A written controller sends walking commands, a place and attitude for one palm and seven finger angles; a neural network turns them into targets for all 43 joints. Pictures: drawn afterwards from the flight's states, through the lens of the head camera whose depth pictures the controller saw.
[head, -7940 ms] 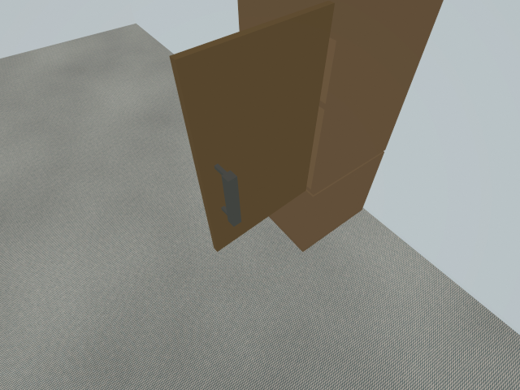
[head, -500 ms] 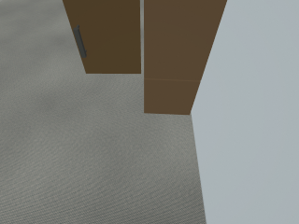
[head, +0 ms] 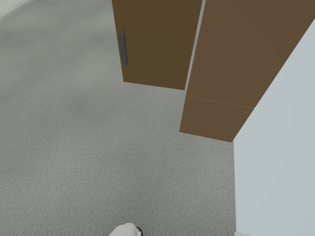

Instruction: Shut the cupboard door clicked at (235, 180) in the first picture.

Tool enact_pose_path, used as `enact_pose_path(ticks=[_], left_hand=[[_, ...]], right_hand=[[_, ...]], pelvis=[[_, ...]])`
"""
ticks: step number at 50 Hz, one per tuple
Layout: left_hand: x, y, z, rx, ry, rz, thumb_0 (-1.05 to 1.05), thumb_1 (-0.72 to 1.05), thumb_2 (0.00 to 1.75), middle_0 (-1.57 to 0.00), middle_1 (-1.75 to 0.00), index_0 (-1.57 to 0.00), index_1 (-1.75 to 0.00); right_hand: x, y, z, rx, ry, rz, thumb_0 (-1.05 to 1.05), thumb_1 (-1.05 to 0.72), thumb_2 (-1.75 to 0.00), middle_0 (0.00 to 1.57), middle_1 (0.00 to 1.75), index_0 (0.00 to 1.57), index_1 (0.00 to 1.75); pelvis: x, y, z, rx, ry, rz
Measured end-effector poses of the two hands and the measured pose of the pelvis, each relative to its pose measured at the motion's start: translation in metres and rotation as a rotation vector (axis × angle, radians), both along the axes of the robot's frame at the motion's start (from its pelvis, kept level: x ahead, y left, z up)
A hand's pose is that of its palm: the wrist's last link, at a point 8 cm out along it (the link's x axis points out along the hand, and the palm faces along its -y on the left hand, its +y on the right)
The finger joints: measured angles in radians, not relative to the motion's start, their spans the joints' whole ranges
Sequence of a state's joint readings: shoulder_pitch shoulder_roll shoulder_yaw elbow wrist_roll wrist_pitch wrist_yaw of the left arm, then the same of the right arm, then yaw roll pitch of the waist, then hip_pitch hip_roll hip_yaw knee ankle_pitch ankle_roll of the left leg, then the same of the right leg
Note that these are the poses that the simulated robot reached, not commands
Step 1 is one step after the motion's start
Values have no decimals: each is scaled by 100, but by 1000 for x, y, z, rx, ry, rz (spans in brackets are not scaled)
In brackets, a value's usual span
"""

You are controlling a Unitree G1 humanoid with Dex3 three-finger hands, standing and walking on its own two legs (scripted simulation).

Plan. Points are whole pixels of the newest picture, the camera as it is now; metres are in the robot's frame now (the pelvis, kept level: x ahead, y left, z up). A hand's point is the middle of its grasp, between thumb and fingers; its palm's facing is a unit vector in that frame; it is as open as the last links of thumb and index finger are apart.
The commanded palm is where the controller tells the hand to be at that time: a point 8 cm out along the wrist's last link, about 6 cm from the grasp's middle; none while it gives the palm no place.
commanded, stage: take the last steps up to it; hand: left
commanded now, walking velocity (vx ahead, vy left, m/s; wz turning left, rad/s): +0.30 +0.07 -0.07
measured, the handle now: (124, 47) +0.92 +0.28 -0.07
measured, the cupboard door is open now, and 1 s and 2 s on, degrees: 93 93 93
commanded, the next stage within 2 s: come to a stop and stand still in 0.96 s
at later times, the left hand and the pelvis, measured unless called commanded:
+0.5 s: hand (111, 168) +0.31 +0.19 -0.13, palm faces -0.11 -0.97 -0.22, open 7.4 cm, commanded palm none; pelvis +0.17 +0.02 +0.02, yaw -5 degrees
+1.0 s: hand (104, 175) +0.30 +0.22 -0.17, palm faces +0.02 -0.99 -0.17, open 7.3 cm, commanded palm none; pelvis +0.35 +0.04 +0.00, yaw -5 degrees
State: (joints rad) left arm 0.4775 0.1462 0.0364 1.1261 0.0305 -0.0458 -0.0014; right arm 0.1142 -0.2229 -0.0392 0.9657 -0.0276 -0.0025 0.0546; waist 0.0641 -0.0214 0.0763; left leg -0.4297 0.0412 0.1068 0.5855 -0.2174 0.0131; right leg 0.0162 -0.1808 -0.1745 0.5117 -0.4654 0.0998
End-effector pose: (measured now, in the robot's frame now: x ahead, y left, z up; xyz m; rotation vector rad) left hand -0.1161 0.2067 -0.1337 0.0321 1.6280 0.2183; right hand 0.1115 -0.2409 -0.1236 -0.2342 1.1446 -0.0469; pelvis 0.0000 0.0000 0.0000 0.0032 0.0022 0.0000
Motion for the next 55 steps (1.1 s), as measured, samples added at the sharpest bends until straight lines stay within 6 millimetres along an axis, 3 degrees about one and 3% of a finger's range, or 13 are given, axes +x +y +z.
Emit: enact_pose_path(ticks=[2,4,7,13,20,27,30,33,41,47,50,55], left_hand=[[15,17,-10,-4,23,-5,1,91,90,-21,-30,-20,-30],[45,33,-12,9,-10,-24,1,91,90,-20,-30,-20,-30],[109,53,-7,36,-128,-61,1,91,90,-20,-30,-20,-30],[241,72,19,71,-378,-143,1,91,90,-20,-29,-19,-30],[359,60,37,70,-516,-246,0,91,90,-20,-29,-19,-30],[448,20,30,51,-555,-340,0,91,90,-20,-29,-19,-30],[459,7,26,39,-555,-320,0,91,90,-20,-29,-20,-30],[449,2,25,31,-495,-272,0,91,90,-20,-30,-20,-30],[416,36,20,72,-298,-165,-2,95,90,-20,-30,-20,-30],[402,55,-3,30,-140,-103,0,93,90,-20,-30,-20,-30],[418,63,-11,18,-105,-115,0,92,90,-20,-30,-20,-30],[482,65,-1,17,-204,-146,1,92,90,-20,-29,-19,-30]], right_hand=[[21,16,-3,-10,-53,-3,1,-91,-90,20,30,20,30],[29,31,0,-4,-59,-12,1,-91,-90,20,30,20,30],[26,47,4,11,-26,-34,0,-91,-90,20,30,20,30],[15,42,11,-11,33,-126,-2,-95,-90,20,30,20,30],[-14,45,2,20,201,-219,0,-93,-90,20,30,20,30],[-27,46,-11,79,382,-304,0,-91,-90,20,30,20,30],[-10,40,-10,88,424,-310,1,-91,-90,20,30,20,30],[30,29,-4,72,395,-293,1,-91,-90,20,30,20,30],[189,13,8,33,150,-195,1,-92,-90,20,30,19,30],[306,29,10,-8,-41,-111,1,-92,-90,20,30,19,30],[333,40,10,-21,-90,-108,0,-92,-90,20,30,20,30],[333,56,11,-2,-25,-124,0,-92,-90,20,30,20,30]], pelvis=[[12,12,-7,-3,-9,6],[22,19,-4,6,-18,-9],[38,27,6,10,-19,-18],[75,39,20,26,-12,-34],[126,36,23,42,-6,-57],[186,10,11,37,2,-84],[206,1,11,16,-9,-70],[226,-2,18,8,-9,-66],[282,4,25,-1,-4,-58],[336,30,8,-22,-18,-67],[353,39,3,-4,-31,-79],[374,44,14,5,-24,-81]])
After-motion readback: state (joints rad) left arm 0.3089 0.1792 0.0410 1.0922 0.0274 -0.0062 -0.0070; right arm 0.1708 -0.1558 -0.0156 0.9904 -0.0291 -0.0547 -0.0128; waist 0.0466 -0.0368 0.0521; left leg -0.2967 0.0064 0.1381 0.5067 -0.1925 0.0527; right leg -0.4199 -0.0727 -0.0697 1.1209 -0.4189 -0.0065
